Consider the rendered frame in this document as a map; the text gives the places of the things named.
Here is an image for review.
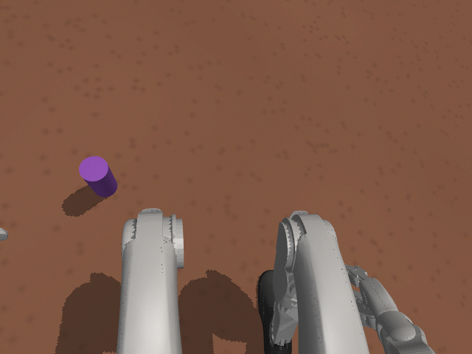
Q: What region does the right robot arm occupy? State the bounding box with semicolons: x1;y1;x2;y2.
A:
375;310;436;354

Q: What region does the can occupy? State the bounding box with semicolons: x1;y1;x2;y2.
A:
79;156;117;197

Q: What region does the right robot hand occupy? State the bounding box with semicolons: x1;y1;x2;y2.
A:
345;264;399;332

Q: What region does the right robot foot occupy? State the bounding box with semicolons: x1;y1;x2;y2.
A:
257;270;292;354

